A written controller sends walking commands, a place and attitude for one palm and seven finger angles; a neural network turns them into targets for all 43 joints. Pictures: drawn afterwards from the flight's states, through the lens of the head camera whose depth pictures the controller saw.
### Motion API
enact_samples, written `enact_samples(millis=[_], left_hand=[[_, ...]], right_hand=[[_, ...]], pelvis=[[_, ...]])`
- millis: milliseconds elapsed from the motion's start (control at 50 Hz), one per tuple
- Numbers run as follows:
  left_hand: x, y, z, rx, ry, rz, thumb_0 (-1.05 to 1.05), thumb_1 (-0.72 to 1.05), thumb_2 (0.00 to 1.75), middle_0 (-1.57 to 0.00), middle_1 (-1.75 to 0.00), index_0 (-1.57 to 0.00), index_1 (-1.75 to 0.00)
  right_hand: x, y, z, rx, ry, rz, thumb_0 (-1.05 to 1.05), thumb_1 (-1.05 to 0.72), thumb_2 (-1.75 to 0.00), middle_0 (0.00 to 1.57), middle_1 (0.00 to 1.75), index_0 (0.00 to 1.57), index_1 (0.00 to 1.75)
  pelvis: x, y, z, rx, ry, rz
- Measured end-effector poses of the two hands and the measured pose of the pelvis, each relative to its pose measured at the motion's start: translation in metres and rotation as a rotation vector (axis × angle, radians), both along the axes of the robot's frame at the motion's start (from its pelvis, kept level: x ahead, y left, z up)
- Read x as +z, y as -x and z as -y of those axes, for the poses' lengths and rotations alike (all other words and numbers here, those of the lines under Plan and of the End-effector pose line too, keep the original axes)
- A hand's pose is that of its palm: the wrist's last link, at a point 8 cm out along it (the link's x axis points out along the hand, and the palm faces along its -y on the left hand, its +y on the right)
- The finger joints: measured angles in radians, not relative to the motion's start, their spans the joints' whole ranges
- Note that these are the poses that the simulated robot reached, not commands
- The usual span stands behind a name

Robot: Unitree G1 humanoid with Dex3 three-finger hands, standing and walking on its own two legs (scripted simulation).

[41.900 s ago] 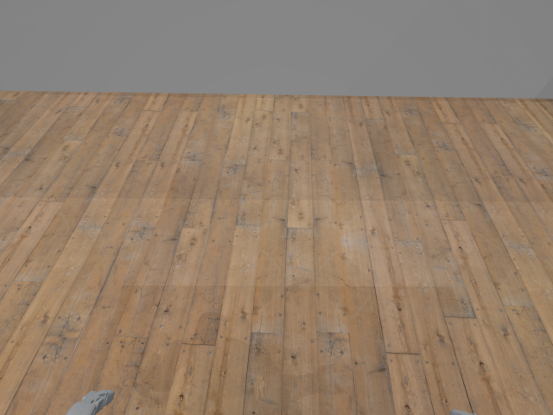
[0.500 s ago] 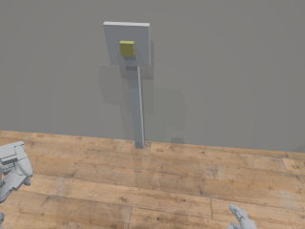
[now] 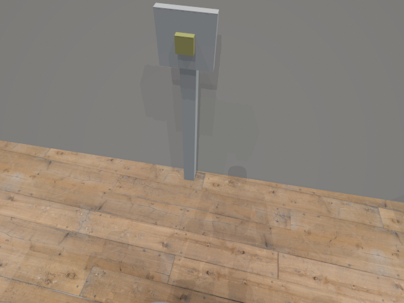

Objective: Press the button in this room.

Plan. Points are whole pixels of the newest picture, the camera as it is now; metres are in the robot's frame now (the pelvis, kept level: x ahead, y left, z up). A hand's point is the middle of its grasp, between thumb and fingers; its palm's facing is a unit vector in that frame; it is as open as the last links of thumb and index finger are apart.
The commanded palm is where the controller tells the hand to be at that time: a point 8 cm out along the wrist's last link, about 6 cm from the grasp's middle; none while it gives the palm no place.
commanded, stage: let the arm hang, fingers relaxed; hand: left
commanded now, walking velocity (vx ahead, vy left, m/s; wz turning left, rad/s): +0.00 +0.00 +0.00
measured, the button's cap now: (185, 43) +0.80 +0.10 +0.09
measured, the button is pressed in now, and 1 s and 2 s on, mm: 0 0 0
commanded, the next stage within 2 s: stand and wait in 0.70 s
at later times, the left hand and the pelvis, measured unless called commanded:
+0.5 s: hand out of the picture +0.00 +0.18 -0.17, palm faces +0.01 -0.98 -0.19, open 7.3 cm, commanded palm none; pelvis -0.01 +0.01 +0.01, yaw -1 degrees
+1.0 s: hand out of the picture +0.00 +0.18 -0.17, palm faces +0.02 -0.98 -0.20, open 7.4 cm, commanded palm none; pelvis +0.00 +0.00 +0.01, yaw -1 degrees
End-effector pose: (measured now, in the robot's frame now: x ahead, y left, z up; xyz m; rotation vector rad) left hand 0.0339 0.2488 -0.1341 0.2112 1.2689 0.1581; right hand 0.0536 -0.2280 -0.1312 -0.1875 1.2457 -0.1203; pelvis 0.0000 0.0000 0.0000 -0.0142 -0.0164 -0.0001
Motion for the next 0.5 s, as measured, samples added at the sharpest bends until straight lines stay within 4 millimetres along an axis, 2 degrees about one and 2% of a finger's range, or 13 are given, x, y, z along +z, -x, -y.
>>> enact_samples(millis=[100, 200, 340, 500], left_hand=[[0.004, 0.041, -0.006, 0.041, -0.010, -0.110, 0.01, 0.91, 0.90, -0.67, -0.86, -0.67, -0.84], [0.005, 0.059, -0.005, 0.055, -0.008, -0.162, 0.00, 0.91, 0.90, -0.50, -0.65, -0.49, -0.64], [0.002, 0.056, 0.006, 0.053, 0.019, -0.154, 0.00, 0.91, 0.90, -0.30, -0.42, -0.29, -0.41], [-0.004, 0.042, 0.021, 0.041, 0.056, -0.122, 0.00, 0.91, 0.90, -0.22, -0.32, -0.21, -0.32]], right_hand=[[-0.005, 0.033, 0.001, -0.032, 0.000, -0.088, 0.01, -0.92, -0.90, 0.20, 0.30, 0.20, 0.30], [-0.008, 0.056, -0.004, -0.055, -0.012, -0.132, 0.01, -0.91, -0.90, 0.20, 0.30, 0.20, 0.30], [-0.010, 0.077, -0.016, -0.082, -0.038, -0.168, 0.01, -0.91, -0.90, 0.20, 0.30, 0.20, 0.30], [-0.011, 0.087, -0.028, -0.104, -0.060, -0.184, 0.01, -0.90, -0.90, 0.20, 0.30, 0.20, 0.30]], pelvis=[[0.005, 0.003, -0.005, -0.004, 0.003, 0.009], [0.007, 0.006, -0.007, -0.009, -0.002, 0.013], [0.008, 0.008, -0.008, -0.014, -0.006, 0.017], [0.008, 0.009, -0.008, -0.017, -0.007, 0.017]])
